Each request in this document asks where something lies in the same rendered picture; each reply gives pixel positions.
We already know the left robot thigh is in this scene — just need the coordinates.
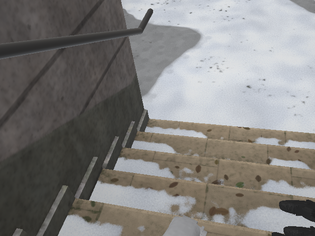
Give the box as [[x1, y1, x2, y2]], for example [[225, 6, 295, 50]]
[[162, 215, 208, 236]]

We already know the right robot hand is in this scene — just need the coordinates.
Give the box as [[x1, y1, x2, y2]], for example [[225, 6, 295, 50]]
[[272, 200, 315, 236]]

